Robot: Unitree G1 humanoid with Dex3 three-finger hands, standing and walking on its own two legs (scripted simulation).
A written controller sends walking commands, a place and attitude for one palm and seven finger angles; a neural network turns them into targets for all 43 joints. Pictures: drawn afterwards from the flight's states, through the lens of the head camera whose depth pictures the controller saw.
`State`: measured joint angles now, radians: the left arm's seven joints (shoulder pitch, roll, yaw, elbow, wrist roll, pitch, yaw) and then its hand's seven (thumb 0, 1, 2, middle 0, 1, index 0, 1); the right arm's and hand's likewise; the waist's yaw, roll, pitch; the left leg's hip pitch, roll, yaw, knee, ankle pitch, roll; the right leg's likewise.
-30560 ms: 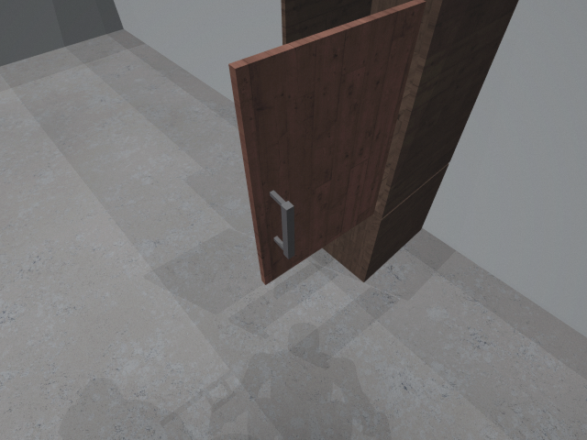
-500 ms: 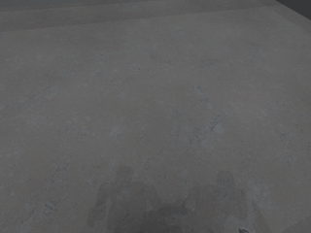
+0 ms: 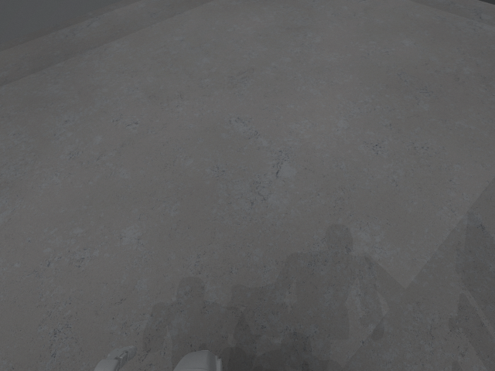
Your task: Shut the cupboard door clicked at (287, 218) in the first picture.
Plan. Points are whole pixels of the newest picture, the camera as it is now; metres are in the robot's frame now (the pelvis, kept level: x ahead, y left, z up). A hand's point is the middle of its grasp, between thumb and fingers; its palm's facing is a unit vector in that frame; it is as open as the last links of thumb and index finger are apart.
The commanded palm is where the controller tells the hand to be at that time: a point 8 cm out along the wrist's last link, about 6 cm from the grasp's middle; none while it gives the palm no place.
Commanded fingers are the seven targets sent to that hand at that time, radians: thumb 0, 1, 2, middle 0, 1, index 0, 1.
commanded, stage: turn to face it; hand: left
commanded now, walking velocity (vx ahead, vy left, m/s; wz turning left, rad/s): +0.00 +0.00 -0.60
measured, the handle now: out of the picture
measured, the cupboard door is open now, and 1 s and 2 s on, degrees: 61 61 61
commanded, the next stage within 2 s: none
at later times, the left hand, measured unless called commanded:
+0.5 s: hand (136, 361) +0.15 +0.23 -0.16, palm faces -0.23 -0.95 -0.20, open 7.4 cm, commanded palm none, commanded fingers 0.00 0.90 0.90 -0.20 -0.30 -0.20 -0.30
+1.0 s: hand (203, 340) +0.19 +0.11 -0.15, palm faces -0.54 -0.81 -0.23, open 7.4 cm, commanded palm none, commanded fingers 0.00 0.90 0.90 -0.20 -0.30 -0.20 -0.30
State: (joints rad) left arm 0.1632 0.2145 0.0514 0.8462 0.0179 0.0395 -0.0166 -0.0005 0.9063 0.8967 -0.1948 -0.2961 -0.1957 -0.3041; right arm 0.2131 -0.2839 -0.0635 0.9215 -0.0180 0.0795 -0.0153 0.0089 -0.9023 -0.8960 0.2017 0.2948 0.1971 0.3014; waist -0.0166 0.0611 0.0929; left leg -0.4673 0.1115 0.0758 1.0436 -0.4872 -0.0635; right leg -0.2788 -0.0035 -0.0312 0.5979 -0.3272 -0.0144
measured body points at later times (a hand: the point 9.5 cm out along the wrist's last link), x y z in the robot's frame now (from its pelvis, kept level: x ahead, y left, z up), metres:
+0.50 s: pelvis +0.02 +0.04 +0.02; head +0.07 +0.06 +0.46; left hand +0.17 +0.28 -0.14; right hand +0.04 -0.22 -0.11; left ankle +0.04 +0.13 -0.73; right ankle -0.06 -0.10 -0.64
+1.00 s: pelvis +0.01 -0.01 +0.01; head +0.04 -0.04 +0.46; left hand +0.22 +0.15 -0.13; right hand -0.07 -0.28 -0.13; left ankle +0.09 +0.12 -0.67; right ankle -0.05 -0.10 -0.73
